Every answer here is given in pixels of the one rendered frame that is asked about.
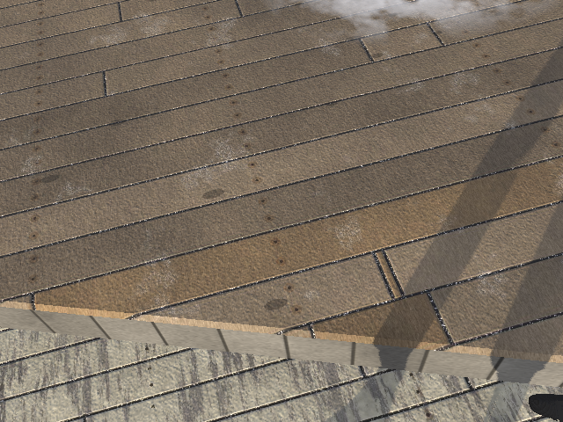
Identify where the right robot hand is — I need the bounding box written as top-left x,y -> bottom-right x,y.
529,394 -> 563,422

